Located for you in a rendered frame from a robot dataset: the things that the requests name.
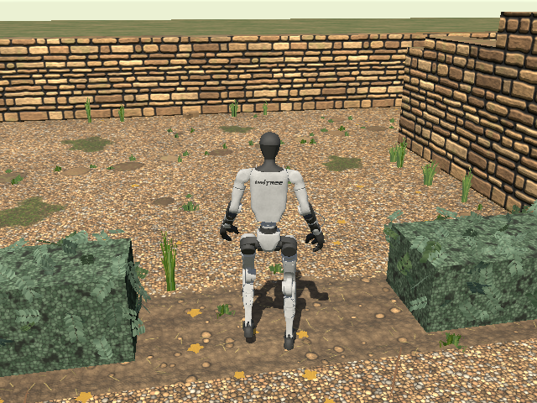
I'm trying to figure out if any left robot forearm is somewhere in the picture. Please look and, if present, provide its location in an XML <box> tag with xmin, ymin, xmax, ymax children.
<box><xmin>222</xmin><ymin>201</ymin><xmax>237</xmax><ymax>228</ymax></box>

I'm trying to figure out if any robot left upper arm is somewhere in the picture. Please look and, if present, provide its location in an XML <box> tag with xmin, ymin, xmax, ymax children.
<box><xmin>229</xmin><ymin>168</ymin><xmax>252</xmax><ymax>214</ymax></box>

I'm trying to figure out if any right robot forearm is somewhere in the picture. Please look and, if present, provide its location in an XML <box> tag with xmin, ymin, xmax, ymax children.
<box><xmin>303</xmin><ymin>203</ymin><xmax>321</xmax><ymax>236</ymax></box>

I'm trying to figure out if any right robot shin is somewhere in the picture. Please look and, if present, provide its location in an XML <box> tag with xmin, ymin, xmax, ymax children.
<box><xmin>284</xmin><ymin>281</ymin><xmax>296</xmax><ymax>338</ymax></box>

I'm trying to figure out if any left robot foot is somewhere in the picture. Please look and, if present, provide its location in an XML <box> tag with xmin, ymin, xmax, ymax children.
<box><xmin>242</xmin><ymin>320</ymin><xmax>255</xmax><ymax>338</ymax></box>

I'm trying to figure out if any robot left hand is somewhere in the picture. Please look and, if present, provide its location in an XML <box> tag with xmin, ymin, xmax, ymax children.
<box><xmin>220</xmin><ymin>219</ymin><xmax>239</xmax><ymax>241</ymax></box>

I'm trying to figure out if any robot right upper arm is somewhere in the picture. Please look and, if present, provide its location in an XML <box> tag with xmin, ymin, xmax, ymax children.
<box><xmin>287</xmin><ymin>169</ymin><xmax>311</xmax><ymax>216</ymax></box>

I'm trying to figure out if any robot right hand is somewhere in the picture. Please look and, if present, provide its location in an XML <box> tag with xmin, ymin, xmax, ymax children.
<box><xmin>305</xmin><ymin>231</ymin><xmax>325</xmax><ymax>252</ymax></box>

